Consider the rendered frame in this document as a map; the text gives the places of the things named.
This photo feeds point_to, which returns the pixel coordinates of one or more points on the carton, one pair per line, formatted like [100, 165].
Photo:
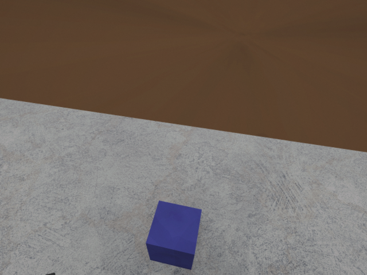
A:
[173, 234]

